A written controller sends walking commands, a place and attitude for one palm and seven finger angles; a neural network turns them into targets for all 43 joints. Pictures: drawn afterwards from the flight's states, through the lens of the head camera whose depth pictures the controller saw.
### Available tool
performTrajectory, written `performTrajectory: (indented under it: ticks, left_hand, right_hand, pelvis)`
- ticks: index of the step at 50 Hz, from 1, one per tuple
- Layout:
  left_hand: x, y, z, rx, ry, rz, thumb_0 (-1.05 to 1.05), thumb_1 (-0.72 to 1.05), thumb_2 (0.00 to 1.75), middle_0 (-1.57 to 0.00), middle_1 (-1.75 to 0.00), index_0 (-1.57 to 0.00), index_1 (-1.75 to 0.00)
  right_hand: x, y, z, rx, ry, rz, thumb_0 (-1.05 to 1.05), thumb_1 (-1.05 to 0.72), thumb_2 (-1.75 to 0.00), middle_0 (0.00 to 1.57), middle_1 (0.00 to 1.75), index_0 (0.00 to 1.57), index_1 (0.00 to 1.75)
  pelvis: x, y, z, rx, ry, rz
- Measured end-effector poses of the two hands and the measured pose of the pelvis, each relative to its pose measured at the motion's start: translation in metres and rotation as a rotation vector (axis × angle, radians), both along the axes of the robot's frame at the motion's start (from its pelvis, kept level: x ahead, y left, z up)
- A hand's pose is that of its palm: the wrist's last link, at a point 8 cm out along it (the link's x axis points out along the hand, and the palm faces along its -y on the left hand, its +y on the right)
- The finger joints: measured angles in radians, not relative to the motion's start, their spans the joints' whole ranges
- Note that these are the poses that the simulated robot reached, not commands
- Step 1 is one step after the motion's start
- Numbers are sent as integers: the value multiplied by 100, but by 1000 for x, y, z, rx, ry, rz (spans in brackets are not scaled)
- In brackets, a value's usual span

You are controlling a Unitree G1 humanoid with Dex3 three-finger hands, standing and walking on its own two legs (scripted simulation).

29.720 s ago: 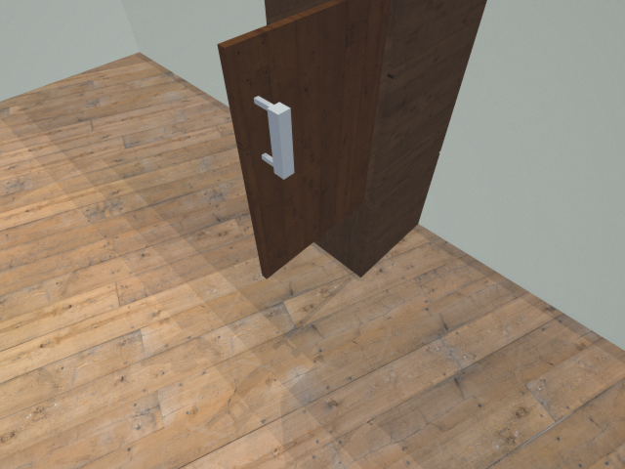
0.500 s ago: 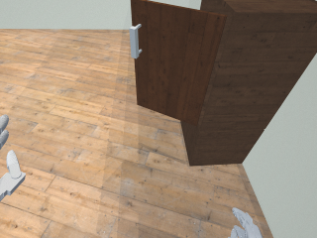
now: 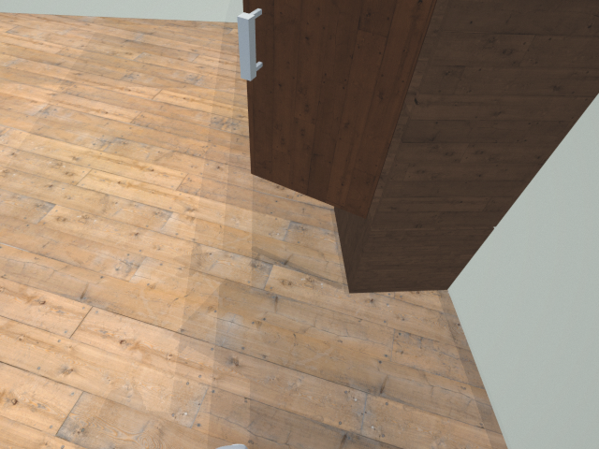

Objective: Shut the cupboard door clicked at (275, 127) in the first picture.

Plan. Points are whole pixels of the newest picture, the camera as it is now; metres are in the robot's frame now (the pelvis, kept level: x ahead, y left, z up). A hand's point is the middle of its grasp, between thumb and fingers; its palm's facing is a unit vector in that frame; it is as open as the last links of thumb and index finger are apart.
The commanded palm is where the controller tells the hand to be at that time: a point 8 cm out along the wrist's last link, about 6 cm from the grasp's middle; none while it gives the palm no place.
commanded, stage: let the arm hang, fingers relaxed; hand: left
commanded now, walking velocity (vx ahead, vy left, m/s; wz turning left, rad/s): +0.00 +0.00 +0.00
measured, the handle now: (252, 44) +0.90 +0.14 +0.10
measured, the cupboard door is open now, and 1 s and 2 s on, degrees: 60 60 60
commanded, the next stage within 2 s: look to check the result in 0.78 s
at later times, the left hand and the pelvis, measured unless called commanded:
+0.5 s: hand out of the picture -0.03 +0.20 -0.16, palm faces +0.00 -0.97 -0.23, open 7.4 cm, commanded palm none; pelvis +0.01 +0.01 +0.01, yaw -2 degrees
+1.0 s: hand out of the picture +0.00 +0.18 -0.16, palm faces -0.01 -0.98 -0.19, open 7.4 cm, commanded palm none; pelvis +0.01 +0.00 +0.02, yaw -2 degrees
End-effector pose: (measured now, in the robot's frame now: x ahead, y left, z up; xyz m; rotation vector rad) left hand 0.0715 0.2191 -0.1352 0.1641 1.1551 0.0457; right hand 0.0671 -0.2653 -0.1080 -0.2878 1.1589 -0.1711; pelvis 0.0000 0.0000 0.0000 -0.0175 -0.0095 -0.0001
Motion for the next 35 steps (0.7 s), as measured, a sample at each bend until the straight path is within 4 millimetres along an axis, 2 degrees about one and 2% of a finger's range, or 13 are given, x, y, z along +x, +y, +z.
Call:
performTrajectory:
  ticks: [3,7,11,14,20,27,35]
  left_hand:
    - [-33,6,-12,2,105,59,-1,97,90,-21,-30,-21,-30]
    - [-74,16,-11,19,225,97,-1,96,90,-21,-30,-20,-30]
    - [-103,27,-1,54,308,119,0,94,90,-21,-30,-20,-30]
    - [-115,33,7,81,341,127,0,92,90,-21,-30,-20,-30]
    - [-116,38,12,103,339,127,0,91,90,-20,-30,-20,-30]
    - [-95,27,7,74,283,105,0,90,90,-20,-30,-20,-30]
    - [-74,9,1,27,242,82,0,90,90,-20,-30,-20,-30]
  right_hand:
    - [-30,5,-1,-5,121,-17,1,-91,-90,20,30,20,30]
    - [-54,15,-6,16,208,-48,1,-91,-90,20,30,20,30]
    - [-61,27,-14,56,223,-72,1,-90,-90,20,30,20,30]
    - [-60,37,-20,87,210,-82,1,-90,-90,20,30,20,30]
    - [-53,47,-26,119,178,-95,1,-91,-90,20,30,21,30]
    - [-54,43,-23,112,163,-112,1,-91,-90,20,30,21,30]
    - [-65,38,-18,94,184,-134,1,-91,-90,20,30,20,30]
  pelvis:
    - [2,-3,3,-8,-1,11]
    - [3,-1,7,-15,-3,13]
    - [4,3,10,-13,-10,5]
    - [5,6,11,-9,-16,-4]
    - [5,10,13,1,-27,-18]
    - [6,9,14,9,-32,-29]
    - [7,6,15,12,-32,-30]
